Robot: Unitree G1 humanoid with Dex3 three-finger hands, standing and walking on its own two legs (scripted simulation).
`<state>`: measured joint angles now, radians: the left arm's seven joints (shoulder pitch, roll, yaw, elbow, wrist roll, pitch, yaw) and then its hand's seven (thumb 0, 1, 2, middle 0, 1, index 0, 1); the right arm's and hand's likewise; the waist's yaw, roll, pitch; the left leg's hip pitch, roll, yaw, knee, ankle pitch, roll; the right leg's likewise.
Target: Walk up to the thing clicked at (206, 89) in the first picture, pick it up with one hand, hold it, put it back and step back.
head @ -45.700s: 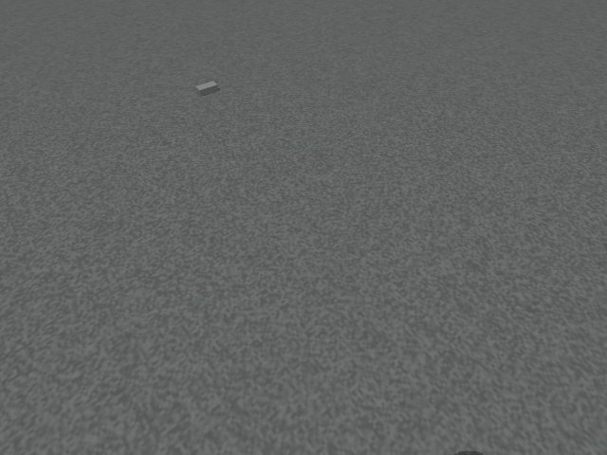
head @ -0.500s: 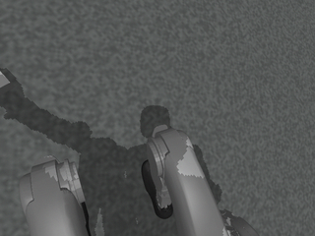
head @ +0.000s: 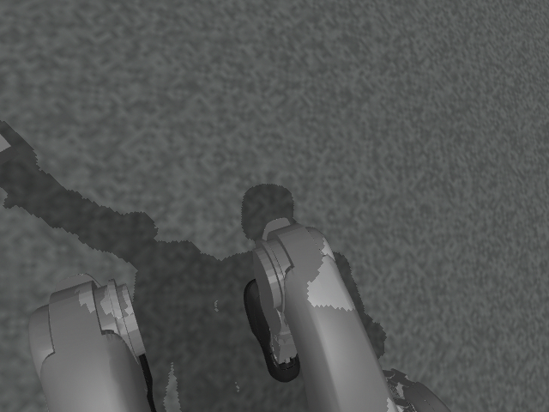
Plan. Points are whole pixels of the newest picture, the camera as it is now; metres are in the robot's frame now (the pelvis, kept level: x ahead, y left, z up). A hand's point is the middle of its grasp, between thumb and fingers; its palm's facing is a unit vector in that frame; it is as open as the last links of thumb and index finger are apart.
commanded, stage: rise first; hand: left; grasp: from above
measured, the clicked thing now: out of the picture +0.52 +0.34 -0.30
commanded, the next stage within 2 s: approach in 0.34 s
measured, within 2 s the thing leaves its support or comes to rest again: neither
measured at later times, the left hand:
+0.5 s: hand out of the picture +0.48 +0.36 -0.17, palm faces -0.35 -0.21 -0.91, open 14.1 cm
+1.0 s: hand out of the picture +0.53 +0.31 -0.15, palm faces -0.34 -0.18 -0.92, open 14.1 cm
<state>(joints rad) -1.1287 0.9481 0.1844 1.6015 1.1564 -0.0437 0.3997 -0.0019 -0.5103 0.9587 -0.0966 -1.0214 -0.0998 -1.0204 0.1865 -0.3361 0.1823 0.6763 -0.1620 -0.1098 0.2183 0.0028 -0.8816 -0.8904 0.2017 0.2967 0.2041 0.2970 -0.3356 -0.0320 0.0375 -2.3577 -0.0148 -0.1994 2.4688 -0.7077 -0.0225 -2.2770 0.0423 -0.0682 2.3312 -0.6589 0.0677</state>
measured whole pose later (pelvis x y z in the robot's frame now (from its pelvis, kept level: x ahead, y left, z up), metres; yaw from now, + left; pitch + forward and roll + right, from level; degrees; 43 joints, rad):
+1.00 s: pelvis +0.00 +0.00 +0.00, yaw -1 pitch +35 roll -11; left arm -1.27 0.93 0.14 1.64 1.15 0.11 0.39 0.00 -0.52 0.96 -0.11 -1.01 -0.10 -1.02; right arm 0.23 -0.35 0.23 0.63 -0.14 -0.07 0.20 0.00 -0.89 -0.89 0.20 0.30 0.20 0.30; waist -0.41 0.00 0.04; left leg -2.36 0.01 -0.19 2.46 -0.72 -0.02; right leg -2.29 0.05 -0.06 2.32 -0.65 0.08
